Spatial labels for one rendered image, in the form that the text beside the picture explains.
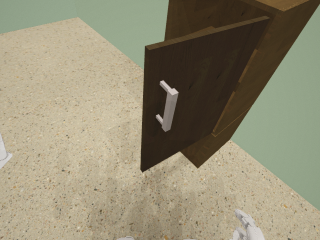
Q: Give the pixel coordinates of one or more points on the right robot hand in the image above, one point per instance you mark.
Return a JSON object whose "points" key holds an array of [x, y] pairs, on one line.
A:
{"points": [[252, 232]]}

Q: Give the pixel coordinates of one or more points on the cupboard door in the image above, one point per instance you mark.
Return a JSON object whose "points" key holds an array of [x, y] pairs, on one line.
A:
{"points": [[204, 68]]}

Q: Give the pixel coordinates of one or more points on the handle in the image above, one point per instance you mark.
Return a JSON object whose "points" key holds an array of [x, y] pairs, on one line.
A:
{"points": [[171, 100]]}

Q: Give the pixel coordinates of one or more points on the left robot hand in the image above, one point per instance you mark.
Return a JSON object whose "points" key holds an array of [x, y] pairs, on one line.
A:
{"points": [[4, 155]]}

